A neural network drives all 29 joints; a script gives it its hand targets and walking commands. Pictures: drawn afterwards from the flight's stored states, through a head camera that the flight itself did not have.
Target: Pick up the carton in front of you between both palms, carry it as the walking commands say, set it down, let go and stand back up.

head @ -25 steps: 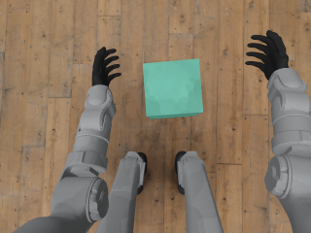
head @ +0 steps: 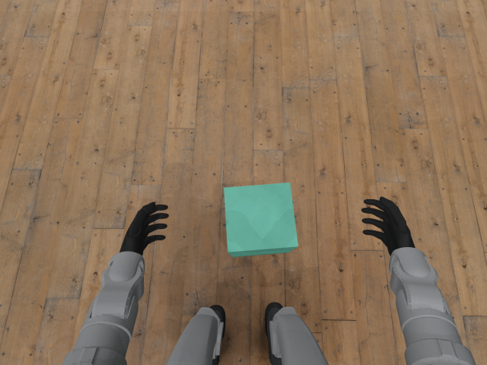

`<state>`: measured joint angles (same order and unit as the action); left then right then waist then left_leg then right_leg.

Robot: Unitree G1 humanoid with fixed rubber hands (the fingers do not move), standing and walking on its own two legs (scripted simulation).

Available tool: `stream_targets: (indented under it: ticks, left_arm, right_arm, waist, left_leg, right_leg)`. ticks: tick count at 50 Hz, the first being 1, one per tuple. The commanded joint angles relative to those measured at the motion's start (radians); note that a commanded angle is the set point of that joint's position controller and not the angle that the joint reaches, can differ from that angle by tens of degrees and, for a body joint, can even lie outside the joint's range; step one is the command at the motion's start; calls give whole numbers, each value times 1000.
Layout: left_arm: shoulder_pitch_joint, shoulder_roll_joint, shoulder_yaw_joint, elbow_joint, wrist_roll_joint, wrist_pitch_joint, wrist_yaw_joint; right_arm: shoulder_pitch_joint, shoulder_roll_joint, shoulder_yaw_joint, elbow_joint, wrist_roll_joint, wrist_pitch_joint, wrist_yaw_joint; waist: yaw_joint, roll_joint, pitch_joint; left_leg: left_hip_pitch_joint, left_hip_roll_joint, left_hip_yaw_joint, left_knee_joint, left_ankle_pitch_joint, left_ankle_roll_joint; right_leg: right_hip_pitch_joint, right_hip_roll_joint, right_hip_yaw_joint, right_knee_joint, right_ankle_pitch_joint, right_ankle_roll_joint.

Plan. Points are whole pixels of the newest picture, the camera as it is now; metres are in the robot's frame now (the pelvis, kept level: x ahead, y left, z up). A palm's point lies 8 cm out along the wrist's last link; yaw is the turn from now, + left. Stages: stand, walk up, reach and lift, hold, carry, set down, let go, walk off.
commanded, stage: let go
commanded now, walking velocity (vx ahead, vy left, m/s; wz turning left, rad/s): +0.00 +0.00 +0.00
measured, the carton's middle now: (258, 223) +0.42 -0.02 -0.60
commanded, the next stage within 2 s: stand in 0.80 s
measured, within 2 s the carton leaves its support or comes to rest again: neither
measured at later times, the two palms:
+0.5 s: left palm (56, 314) +0.19 +0.26 -0.01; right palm (409, 326) +0.19 -0.21 -0.02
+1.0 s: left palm (36, 336) +0.16 +0.30 -0.03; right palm (439, 347) +0.17 -0.25 -0.03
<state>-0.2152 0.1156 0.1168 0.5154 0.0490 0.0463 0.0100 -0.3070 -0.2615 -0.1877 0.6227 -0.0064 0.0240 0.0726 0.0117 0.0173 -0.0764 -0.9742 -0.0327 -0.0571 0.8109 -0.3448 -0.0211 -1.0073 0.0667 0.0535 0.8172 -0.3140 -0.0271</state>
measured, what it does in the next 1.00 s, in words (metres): stands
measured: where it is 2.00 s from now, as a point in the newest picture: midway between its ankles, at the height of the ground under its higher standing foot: (244, 347)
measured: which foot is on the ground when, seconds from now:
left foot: down 0.00-1.00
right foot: down 0.00-1.00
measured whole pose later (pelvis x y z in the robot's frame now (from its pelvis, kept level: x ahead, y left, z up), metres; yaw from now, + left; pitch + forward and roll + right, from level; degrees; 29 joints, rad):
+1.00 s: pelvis +0.03 +0.02 +0.05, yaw +1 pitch -2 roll -1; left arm 0.20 0.27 0.07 0.66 0.02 0.02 0.03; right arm 0.22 -0.28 -0.08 0.63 -0.02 0.01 0.00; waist -0.01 0.02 0.02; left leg -0.18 -0.04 -0.06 0.54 -0.33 0.02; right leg -0.18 0.03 0.04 0.52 -0.30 0.00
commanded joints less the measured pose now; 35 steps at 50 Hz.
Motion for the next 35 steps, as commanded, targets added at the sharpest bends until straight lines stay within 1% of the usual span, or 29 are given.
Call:
stream_targets:
  ticks: [1, 10, 13, 15, 21, 25, 29, 35]
  left_arm:
    - [95, 80, -5, -81, -17, -39, -18]
    - [350, 132, -42, -144, -43, -75, -42]
    - [397, 152, -54, -160, -56, -74, -51]
    - [409, 159, -62, -169, -63, -64, -57]
    - [416, 170, -69, -183, -62, -2, -72]
    - [403, 175, -59, -181, -47, 43, -74]
    - [400, 176, -49, -181, -31, 73, -73]
    - [389, 177, -49, -188, -27, 87, -74]
  right_arm:
    - [56, -75, 2, -104, 7, -38, -4]
    - [363, -58, 47, -165, 12, -71, -18]
    - [443, -51, 67, -196, 12, -65, -20]
    - [475, -47, 81, -214, 8, -54, -19]
    - [502, -50, 105, -259, 4, 13, -5]
    - [488, -51, 108, -281, 0, 60, 5]
    - [484, -52, 103, -291, -9, 91, 8]
    - [487, -45, 100, -298, -20, 106, 5]
  waist:
    - [1, -70, -548]
    - [4, -13, -309]
    - [-7, -15, -211]
    - [-12, -15, -148]
    - [-11, 1, 36]
    - [-3, 15, 111]
    - [2, 25, 138]
    - [-6, 5, 138]
  left_leg:
    - [248, -14, 49, -99, 327, -13]
    - [628, 0, 14, -285, 476, -11]
    - [722, 3, 10, -354, 479, -9]
    - [757, 5, 11, -390, 457, -9]
    - [784, 13, 13, -453, 311, -4]
    - [780, 20, 16, -465, 232, 2]
    - [793, 25, 19, -464, 229, 5]
    - [840, 21, 21, -453, 261, 6]
  right_leg:
    - [655, -43, 20, -85, 550, 38]
    - [754, -32, -2, -271, 495, 27]
    - [815, -28, -14, -340, 458, 30]
    - [847, -26, -20, -375, 419, 33]
    - [899, -23, -35, -425, 257, 36]
    - [926, -22, -44, -424, 188, 33]
    - [953, -19, -47, -419, 182, 31]
    - [953, -20, -41, -421, 205, 30]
